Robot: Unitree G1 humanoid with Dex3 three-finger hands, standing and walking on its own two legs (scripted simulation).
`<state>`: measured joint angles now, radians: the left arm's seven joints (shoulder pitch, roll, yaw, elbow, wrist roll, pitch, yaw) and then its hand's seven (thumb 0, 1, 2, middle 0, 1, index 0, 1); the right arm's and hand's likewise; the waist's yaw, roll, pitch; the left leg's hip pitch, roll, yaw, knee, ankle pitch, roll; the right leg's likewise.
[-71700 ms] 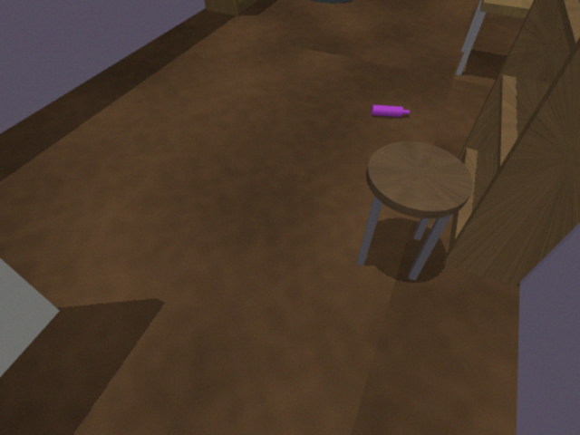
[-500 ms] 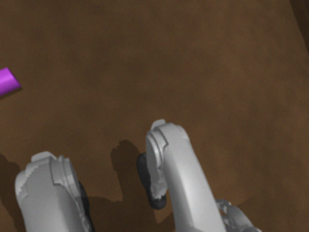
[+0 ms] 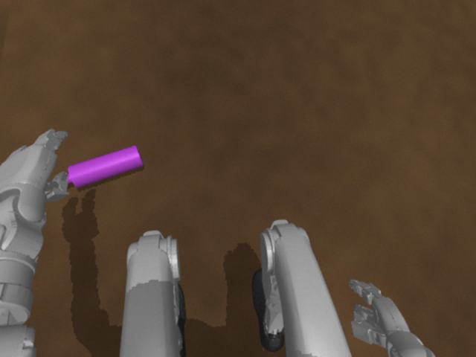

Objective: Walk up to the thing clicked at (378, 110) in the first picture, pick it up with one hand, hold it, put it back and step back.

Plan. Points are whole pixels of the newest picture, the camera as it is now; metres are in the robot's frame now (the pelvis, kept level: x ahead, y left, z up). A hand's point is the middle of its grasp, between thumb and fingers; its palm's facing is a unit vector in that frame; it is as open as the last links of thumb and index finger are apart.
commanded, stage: home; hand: left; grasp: from above
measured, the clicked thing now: (99, 168) +0.53 +0.33 -0.40
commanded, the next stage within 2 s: none
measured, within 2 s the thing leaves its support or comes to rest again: neither
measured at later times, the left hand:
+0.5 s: hand (24, 257) +0.27 +0.22 +0.09, palm faces +0.04 -0.94 -0.34, open 7.4 cm
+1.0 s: hand out of the picture +0.22 +0.20 +0.24, palm faces +0.17 -0.97 -0.19, open 7.4 cm
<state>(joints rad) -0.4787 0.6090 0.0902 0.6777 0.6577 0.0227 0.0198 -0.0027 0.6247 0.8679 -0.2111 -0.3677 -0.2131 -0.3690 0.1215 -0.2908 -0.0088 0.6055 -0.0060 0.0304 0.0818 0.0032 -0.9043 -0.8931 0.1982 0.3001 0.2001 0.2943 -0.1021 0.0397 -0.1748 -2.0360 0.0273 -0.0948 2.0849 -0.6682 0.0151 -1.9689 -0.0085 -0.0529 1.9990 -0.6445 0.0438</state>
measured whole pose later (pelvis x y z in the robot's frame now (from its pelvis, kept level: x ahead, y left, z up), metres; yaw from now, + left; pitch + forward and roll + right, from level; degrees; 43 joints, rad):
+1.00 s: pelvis +0.08 +0.00 +0.28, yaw +7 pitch +11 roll -3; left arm 0.52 0.22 0.04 -0.15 -0.07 0.47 0.02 0.01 0.90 0.90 -0.20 -0.30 -0.20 -0.30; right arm 0.28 -0.22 0.04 0.51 0.02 -0.23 -0.19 0.01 -0.90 -0.89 0.20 0.30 0.20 0.29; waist -0.04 0.05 -0.18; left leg -0.72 0.03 -0.06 1.02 -0.49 0.00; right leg -0.66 -0.02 -0.06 0.93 -0.46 0.03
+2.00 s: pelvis +0.08 +0.00 +0.28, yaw +6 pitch +10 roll -3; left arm 0.50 0.22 0.03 -0.13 -0.06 0.45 0.01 0.01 0.90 0.90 -0.20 -0.30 -0.20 -0.30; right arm 0.28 -0.22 0.04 0.55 0.01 -0.25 -0.19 0.01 -0.90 -0.89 0.20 0.30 0.20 0.29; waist -0.03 0.05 -0.15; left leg -0.70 0.03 -0.05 1.02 -0.49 0.00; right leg -0.65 -0.01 -0.06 0.94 -0.47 0.02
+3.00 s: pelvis +0.08 +0.00 +0.28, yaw +6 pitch +9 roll -3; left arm 0.47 0.24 0.02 -0.09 -0.04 0.40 0.02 0.01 0.90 0.90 -0.20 -0.30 -0.20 -0.30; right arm 0.27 -0.22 0.02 0.56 -0.02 -0.23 -0.17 0.01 -0.90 -0.89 0.20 0.30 0.20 0.29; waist -0.03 0.04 -0.13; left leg -0.68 0.03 -0.04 1.02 -0.50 0.00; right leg -0.63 -0.02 -0.05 0.94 -0.47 0.03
